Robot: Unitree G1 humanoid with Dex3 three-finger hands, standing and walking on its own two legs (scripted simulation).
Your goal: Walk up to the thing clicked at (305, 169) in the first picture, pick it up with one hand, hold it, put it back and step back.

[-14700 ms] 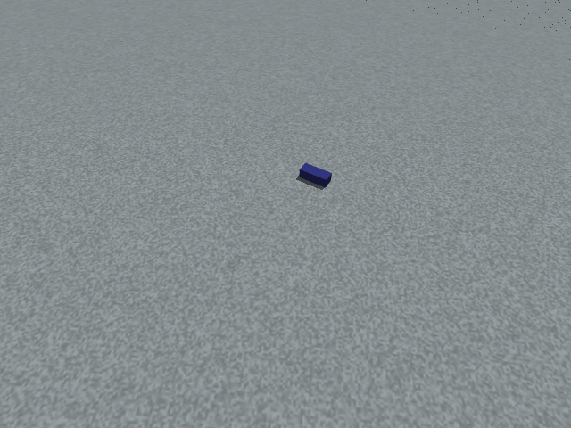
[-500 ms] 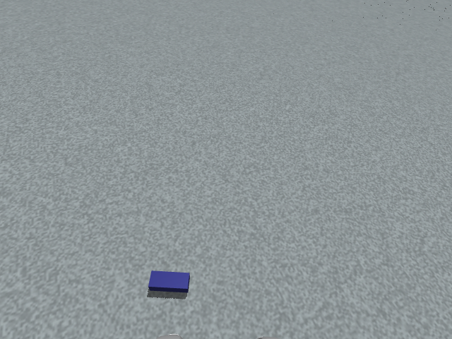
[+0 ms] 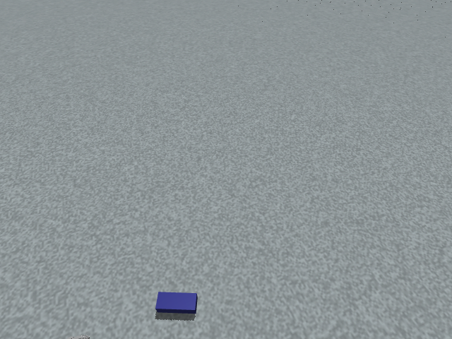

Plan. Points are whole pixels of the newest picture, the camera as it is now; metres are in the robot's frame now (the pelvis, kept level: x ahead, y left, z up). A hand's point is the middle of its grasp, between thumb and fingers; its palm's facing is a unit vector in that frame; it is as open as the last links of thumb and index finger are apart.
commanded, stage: walk up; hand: left
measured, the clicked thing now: (177, 302) +0.39 +0.21 -0.74
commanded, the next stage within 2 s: stand in 0.92 s
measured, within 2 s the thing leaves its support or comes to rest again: neither
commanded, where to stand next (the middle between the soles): +0.01 -0.02 m, yaw +0 degrees
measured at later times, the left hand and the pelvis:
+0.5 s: hand out of the picture +0.09 +0.25 -0.15, palm faces -0.01 -0.94 -0.33, open 7.4 cm; pelvis +0.01 -0.01 +0.01, yaw +0 degrees
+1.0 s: hand out of the picture +0.10 +0.25 -0.14, palm faces +0.00 -0.94 -0.33, open 7.4 cm; pelvis +0.02 +0.00 +0.01, yaw +0 degrees
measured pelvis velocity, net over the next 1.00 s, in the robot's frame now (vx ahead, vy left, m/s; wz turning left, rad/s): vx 0.02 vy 0.00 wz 0.01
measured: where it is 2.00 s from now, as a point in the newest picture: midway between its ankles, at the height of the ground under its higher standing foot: outside the picture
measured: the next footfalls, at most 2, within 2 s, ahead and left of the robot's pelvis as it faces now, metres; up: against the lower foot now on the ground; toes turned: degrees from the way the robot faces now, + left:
none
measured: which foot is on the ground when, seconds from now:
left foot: down 0.00-1.00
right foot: down 0.00-1.00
